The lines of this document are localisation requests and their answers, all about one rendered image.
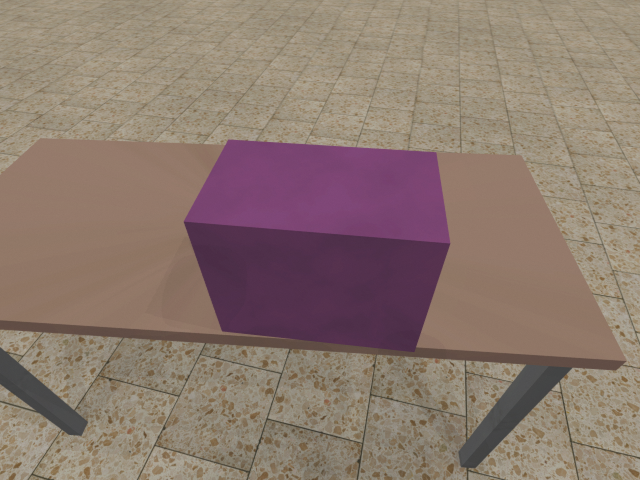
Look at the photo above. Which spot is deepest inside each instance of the table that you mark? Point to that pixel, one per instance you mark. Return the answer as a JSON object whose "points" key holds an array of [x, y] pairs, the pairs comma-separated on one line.
{"points": [[93, 242]]}

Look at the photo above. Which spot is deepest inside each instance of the carton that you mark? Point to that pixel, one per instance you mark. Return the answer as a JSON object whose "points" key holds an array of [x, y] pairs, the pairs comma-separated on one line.
{"points": [[330, 244]]}

